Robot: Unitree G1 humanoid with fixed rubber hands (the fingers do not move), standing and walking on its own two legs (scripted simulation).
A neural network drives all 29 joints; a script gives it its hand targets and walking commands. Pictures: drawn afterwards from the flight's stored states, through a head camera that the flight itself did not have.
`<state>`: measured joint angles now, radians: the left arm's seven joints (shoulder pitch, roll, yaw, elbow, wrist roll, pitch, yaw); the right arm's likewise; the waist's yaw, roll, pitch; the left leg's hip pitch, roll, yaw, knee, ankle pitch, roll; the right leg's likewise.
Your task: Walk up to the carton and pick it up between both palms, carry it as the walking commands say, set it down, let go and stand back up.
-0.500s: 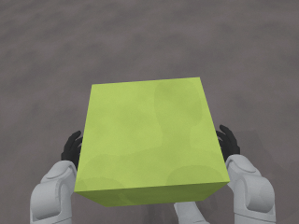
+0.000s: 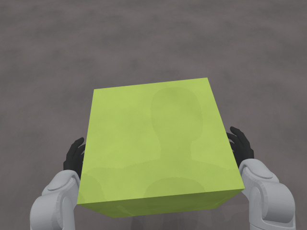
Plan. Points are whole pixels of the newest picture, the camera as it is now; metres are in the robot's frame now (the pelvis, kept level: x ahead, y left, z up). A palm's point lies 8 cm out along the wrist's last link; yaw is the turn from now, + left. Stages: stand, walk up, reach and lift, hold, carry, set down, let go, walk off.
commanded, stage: carry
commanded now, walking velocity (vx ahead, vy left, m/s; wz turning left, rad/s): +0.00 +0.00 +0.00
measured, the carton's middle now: (157, 151) +0.32 -0.01 +0.00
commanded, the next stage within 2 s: none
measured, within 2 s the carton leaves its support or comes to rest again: neither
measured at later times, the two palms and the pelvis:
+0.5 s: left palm (143, 91) +0.50 +0.02 +0.04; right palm (270, 90) +0.47 -0.36 +0.04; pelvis +0.23 -0.15 -0.01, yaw -2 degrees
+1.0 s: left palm (144, 76) +0.56 +0.02 +0.05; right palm (264, 68) +0.55 -0.36 +0.05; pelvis +0.29 -0.17 +0.00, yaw +0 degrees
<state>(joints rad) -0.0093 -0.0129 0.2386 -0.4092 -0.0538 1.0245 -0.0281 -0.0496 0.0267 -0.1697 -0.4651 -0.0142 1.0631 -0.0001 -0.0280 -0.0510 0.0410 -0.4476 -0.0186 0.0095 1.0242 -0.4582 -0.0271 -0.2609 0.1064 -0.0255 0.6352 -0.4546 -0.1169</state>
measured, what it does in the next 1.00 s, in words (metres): walks ahead: left foot, then right foot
